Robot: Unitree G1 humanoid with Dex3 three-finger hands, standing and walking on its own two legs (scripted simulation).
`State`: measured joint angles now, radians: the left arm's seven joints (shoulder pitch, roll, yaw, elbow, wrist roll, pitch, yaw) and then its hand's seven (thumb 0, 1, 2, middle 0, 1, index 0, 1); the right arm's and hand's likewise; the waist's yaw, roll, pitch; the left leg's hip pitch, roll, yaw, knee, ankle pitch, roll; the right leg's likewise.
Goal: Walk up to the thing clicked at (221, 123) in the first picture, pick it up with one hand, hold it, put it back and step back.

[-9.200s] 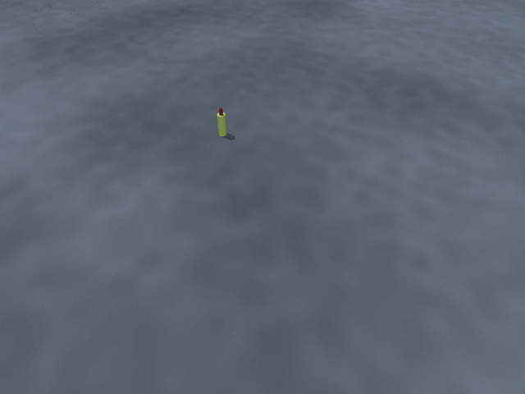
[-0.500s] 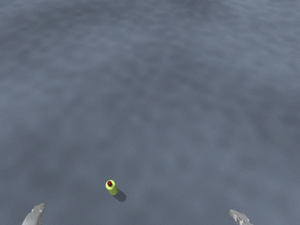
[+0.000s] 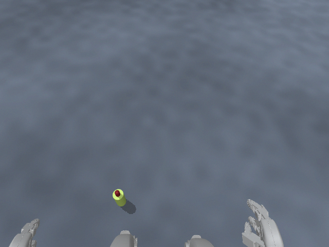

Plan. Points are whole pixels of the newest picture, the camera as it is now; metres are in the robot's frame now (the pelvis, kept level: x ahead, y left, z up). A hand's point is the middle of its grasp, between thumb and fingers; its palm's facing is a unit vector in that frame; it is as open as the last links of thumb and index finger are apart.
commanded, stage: go down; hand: left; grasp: from the side
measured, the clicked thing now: (119, 197) +0.39 +0.19 -0.60
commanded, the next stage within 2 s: none
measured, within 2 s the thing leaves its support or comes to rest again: neither
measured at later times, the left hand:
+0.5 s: hand (54, 215) +0.24 +0.32 -0.20, palm faces +0.09 -0.97 -0.22, open 17.4 cm
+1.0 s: hand (55, 202) +0.29 +0.35 -0.26, palm faces +0.08 -0.98 -0.16, open 17.1 cm
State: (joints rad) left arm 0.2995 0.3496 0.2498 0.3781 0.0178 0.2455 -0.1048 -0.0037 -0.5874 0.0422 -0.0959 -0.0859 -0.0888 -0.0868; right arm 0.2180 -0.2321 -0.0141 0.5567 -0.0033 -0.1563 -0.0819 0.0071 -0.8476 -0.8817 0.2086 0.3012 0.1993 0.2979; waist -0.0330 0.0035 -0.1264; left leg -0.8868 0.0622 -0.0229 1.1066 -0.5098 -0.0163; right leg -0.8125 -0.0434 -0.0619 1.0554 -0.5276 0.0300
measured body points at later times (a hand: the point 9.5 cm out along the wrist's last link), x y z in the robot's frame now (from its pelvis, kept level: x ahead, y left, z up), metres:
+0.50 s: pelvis -0.05 +0.00 -0.12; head +0.12 +0.03 +0.29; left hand +0.23 +0.37 -0.19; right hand +0.12 -0.27 -0.22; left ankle +0.01 +0.12 -0.66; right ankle -0.01 -0.14 -0.66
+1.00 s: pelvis -0.07 +0.00 -0.22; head +0.13 +0.04 +0.18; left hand +0.28 +0.40 -0.25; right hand +0.08 -0.28 -0.33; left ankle +0.01 +0.12 -0.66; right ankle -0.01 -0.14 -0.66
